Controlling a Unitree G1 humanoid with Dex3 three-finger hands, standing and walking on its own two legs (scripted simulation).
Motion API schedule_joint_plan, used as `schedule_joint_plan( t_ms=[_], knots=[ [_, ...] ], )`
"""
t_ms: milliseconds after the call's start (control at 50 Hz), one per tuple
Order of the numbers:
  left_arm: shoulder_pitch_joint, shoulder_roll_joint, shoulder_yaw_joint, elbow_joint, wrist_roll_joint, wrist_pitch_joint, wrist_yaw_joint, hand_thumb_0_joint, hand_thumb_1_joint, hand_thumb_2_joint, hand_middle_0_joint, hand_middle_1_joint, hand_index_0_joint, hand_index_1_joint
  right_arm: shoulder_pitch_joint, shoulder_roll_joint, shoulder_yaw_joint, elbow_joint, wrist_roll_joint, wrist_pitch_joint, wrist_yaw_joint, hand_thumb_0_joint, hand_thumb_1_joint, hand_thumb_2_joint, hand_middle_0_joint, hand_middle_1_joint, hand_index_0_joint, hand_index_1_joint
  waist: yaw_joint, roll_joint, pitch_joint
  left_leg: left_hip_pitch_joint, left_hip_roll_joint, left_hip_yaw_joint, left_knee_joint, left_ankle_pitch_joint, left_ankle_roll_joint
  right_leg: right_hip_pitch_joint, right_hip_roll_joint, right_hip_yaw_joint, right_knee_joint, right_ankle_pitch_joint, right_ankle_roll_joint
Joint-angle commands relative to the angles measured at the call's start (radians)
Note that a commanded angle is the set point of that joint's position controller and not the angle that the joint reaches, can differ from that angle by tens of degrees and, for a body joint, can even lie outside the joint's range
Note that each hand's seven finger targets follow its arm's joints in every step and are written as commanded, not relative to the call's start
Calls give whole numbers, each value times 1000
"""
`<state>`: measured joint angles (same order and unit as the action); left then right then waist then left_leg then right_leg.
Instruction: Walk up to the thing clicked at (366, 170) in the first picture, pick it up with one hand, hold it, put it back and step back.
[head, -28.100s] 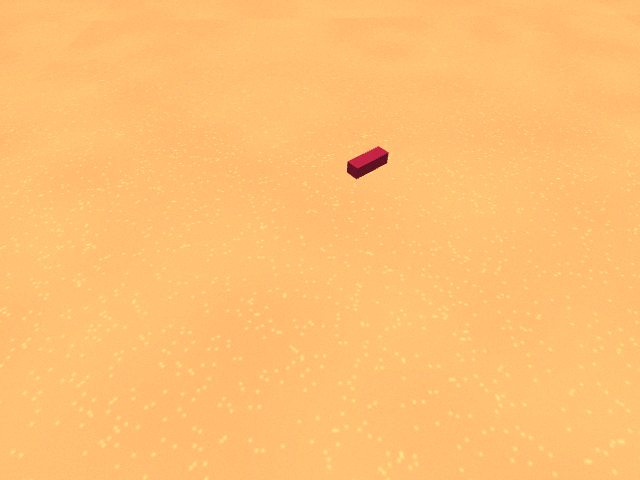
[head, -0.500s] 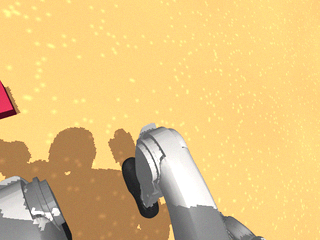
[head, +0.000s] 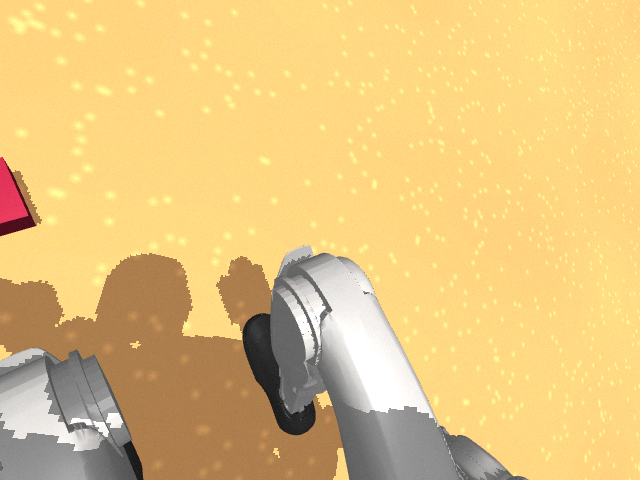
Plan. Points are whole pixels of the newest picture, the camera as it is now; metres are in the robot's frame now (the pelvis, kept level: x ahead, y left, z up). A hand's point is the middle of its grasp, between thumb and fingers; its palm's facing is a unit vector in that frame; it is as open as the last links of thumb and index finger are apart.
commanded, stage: withdraw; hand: left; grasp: from above
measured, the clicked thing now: out of the picture +0.47 +0.28 -0.28
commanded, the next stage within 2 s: home in 0.80 s
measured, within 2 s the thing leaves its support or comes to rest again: neither
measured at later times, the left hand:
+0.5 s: hand out of the picture +0.47 +0.32 -0.09, palm faces -0.42 -0.10 -0.90, open 14.1 cm
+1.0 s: hand out of the picture +0.46 +0.30 -0.14, palm faces -0.44 -0.09 -0.89, open 13.5 cm
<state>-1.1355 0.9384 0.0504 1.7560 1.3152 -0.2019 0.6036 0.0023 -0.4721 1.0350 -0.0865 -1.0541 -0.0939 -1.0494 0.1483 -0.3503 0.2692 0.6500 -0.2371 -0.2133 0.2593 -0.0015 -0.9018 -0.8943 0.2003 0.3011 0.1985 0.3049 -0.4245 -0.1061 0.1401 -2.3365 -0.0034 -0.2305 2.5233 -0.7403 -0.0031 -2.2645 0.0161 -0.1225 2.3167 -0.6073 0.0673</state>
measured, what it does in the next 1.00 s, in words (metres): stands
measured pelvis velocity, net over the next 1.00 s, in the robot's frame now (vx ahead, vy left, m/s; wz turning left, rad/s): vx -0.01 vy -0.01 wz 0.11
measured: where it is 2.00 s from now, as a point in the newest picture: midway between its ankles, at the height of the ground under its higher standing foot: (215, 448)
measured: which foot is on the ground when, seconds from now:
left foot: down 0.00-1.00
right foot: down 0.00-1.00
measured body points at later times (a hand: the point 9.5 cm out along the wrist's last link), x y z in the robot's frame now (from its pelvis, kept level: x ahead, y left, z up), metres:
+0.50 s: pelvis +0.00 -0.01 +0.04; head +0.23 +0.07 +0.42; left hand +0.49 +0.32 -0.04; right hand +0.08 -0.27 -0.07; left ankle +0.06 +0.12 -0.28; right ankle +0.13 -0.13 -0.28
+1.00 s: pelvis -0.01 -0.01 +0.02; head +0.23 +0.08 +0.39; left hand +0.48 +0.30 -0.09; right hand +0.03 -0.28 -0.07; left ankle +0.06 +0.12 -0.28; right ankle +0.13 -0.13 -0.28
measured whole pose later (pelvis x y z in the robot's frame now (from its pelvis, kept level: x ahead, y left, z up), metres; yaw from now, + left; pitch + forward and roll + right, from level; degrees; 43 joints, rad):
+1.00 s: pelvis -0.01 -0.01 +0.02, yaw +6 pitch +34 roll -8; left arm -1.10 0.76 0.03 1.55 1.27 -0.18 0.38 0.00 -0.43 0.99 -0.16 -0.95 -0.16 -0.95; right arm 0.22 -0.30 0.13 0.69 -0.14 -0.03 0.10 0.00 -0.90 -0.89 0.20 0.30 0.20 0.30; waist -0.33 -0.01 -0.02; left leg -2.32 -0.02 -0.13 2.39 -0.67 -0.01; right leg -2.29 -0.02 -0.04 2.28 -0.59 0.04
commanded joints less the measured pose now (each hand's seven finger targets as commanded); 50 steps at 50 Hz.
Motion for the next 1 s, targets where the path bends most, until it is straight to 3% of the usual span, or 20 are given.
schedule_joint_plan(
  t_ms=[0, 20, 80, 100, 140, 180, 200, 260, 320, 360, 440, 460, 520, 640, 780, 860, 880, 900, 920, 980],
  knots=[
    [-300, 198, 27, -120, -10, 15, 56, 0, -522, 994, -66, -1035, -76, -1025, 203, -328, -99, 7, 1, -10, -8, 0, -905, -901, 201, 300, 201, 300, -55, 516, -644, 482, 20, 104, -291, 233, 8, 396, 47, -128, -172, 224, -87],
    [-311, 197, 31, -167, -14, 19, 64, 0, -523, 994, -66, -1033, -75, -1023, 209, -324, -105, 20, 3, -10, -8, 0, -905, -901, 201, 301, 201, 300, -33, 572, -686, 522, 18, 103, -312, 244, 0, 389, 45, -129, -166, 227, -93],
    [-320, 176, 42, -177, -23, 57, 71, 0, -531, 996, -67, -1022, -72, -1016, 209, -313, -118, 18, 1, -17, 12, 0, -907, -902, 201, 300, 201, 300, -41, 601, -698, 555, 24, 102, -307, 255, -5, 361, 42, -128, -154, 244, -93],
    [-343, 206, 68, -273, -29, 64, 73, 0, -534, 1001, -66, -1020, -69, -1016, 217, -317, -133, 23, 8, -14, 15, 0, -906, -903, 201, 300, 201, 300, -10, 645, -760, 578, 20, 106, -321, 271, -7, 365, 40, -124, -155, 252, -96],
    [-297, 193, 89, -377, -48, 94, 63, 0, -546, 1004, -65, -1018, -66, -1016, 214, -297, -160, 29, 26, -6, 24, 0, -907, -904, 201, 301, 201, 301, 51, 728, -879, 660, 18, 117, -328, 339, -17, 363, 34, -113, -138, 290, -105],
    [-230, 162, 94, -424, -65, 131, 38, 0, -551, 1012, -66, -1008, -61, -1012, 212, -281, -187, 34, 48, 15, 31, 0, -906, -904, 201, 300, 200, 300, 78, 735, -931, 667, 12, 137, -337, 377, -17, 371, 36, -100, -140, 316, -110],
    [-248, 133, 87, -453, -73, 143, 16, 0, -539, 1002, -66, -1001, -64, -1002, 221, -273, -202, 44, 56, 24, 37, 0, -902, -903, 201, 300, 200, 300, 70, 723, -916, 640, 7, 149, -336, 377, -13, 365, 32, -91, -146, 320, -110],
    [-193, 83, 61, -494, -109, 180, -71, 0, -544, 1015, -68, -1003, -62, -1009, 234, -256, -234, 62, 94, 66, 32, 0, -903, -904, 200, 301, 200, 301, 110, 642, -917, 567, -2, 173, -366, 335, 8, 382, 32, -64, -193, 282, -110],
    [-195, -35, -5, -545, -160, 195, -185, 0, -550, 1029, -74, -1010, -62, -1022, 258, -239, -270, 70, 112, 108, 19, 0, -905, -906, 200, 301, 200, 301, 101, 541, -918, 573, -6, 170, -410, 297, 14, 399, 30, -53, -238, 241, -112],
    [-204, -74, -34, -599, -183, 192, -259, 0, -544, 1030, -75, -1014, -64, -1025, 277, -228, -288, 66, 125, 136, 3, 0, -905, -905, 200, 301, 200, 301, 105, 518, -946, 589, -12, 172, -443, 287, 13, 441, 26, -41, -266, 231, -113],
    [-240, -156, -97, -596, -204, 164, -382, 0, -529, 1027, -87, -1007, -75, -1021, 293, -217, -302, 47, 144, 186, -49, 0, -904, -905, 200, 301, 201, 301, 71, 334, -855, 498, -21, 190, -436, 246, 28, 470, 20, -17, -343, 194, -112],
    [-188, -160, -91, -523, -202, 158, -405, 0, -523, 1026, -87, -1012, -77, -1023, 300, -213, -300, 53, 142, 197, -65, 0, -901, -904, 200, 300, 200, 300, 71, 277, -799, 458, -23, 193, -439, 225, 31, 471, 20, -13, -357, 168, -113],
    [-237, -133, -104, -560, -188, 111, -445, 0, -519, 1031, -91, -1015, -80, -1028, 268, -205, -289, 17, 144, 213, -109, 0, -900, -903, 200, 300, 200, 300, 97, 236, -746, 416, -35, 205, -461, 162, 29, 475, 12, 1, -394, 71, -120],
    [-282, -76, -93, -468, -142, 55, -388, 0, -507, 1018, -101, -997, -91, -1008, 226, -182, -254, -3, 137, 220, -164, 0, -898, -901, 200, 300, 200, 300, 113, 287, -747, 444, -37, 212, -486, 122, 28, 444, 8, 18, -380, 24, -114],
    [-318, -44, -80, -303, -85, 37, -270, 0, -481, 998, -114, -992, -112, -995, 224, -186, -217, 13, 117, 198, -174, 0, -899, -898, 200, 300, 200, 300, 84, 312, -747, 413, -36, 210, -442, 128, 36, 401, 6, 11, -325, 49, -104],
    [-375, 59, -23, -324, -57, 19, -205, 0, -486, 985, -114, -995, -116, -993, 230, -195, -210, 12, 100, 182, -174, 0, -900, -897, 200, 300, 200, 300, 98, 388, -840, 444, -33, 207, -421, 140, 28, 409, 9, 6, -277, 49, -107],
    [-379, 78, -8, -331, -47, 20, -188, 0, -406, 942, -194, -915, -196, -913, 237, -203, -211, 14, 98, 177, -173, 0, -882, -894, 199, 299, 199, 299, 104, 404, -860, 471, -33, 208, -418, 150, 27, 396, 5, -6, -271, 67, -106],
    [-370, 73, 0, -333, -48, 21, -177, 0, -326, 986, -267, -835, -237, -833, 238, -199, -214, 13, 95, 170, -171, 0, -881, -894, 199, 299, 199, 299, 98, 428, -858, 487, -31, 203, -420, 152, 22, 383, 6, -11, -255, 68, -109],
    [-389, 80, 13, -384, -55, 20, -167, 0, -406, 925, -187, -915, -174, -913, 249, -204, -217, 20, 90, 163, -169, 0, -897, -895, 200, 300, 200, 300, 100, 464, -888, 514, -30, 204, -419, 171, 19, 378, 3, -18, -247, 94, -109],
    [-359, 86, 43, -473, -79, 35, -157, 0, -291, 903, -246, -679, -220, -704, 265, -202, -233, 23, 89, 152, -160, 0, -883, -894, 199, 299, 199, 299, 120, 536, -962, 576, -28, 208, -415, 218, 12, 374, -1, -25, -226, 144, -113]
  ],
)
